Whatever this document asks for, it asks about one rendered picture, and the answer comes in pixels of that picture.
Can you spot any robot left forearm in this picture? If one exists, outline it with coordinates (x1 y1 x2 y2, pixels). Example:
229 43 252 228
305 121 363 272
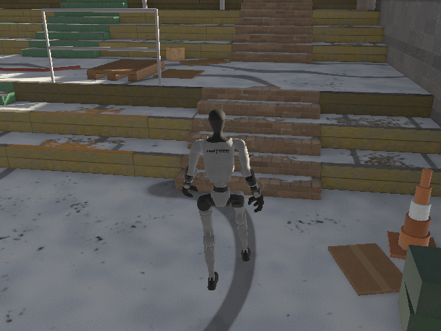
183 166 194 189

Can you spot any robot left upper arm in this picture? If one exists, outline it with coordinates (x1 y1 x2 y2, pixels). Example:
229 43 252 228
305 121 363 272
187 139 204 176

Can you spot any robot left hand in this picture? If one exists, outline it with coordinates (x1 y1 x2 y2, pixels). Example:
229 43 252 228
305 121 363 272
182 185 198 197

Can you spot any robot right hand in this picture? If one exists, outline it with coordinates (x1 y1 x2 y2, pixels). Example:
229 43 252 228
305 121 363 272
248 194 264 212

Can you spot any robot right forearm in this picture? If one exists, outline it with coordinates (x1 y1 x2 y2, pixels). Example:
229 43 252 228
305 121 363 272
245 166 261 198

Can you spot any robot right foot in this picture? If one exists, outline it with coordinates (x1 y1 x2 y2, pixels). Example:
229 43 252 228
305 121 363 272
241 248 251 261

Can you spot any robot left shin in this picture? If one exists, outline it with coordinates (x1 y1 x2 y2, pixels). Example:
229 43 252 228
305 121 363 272
203 234 215 281

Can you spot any robot right upper arm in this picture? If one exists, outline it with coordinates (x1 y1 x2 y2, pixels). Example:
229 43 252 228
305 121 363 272
232 139 252 177

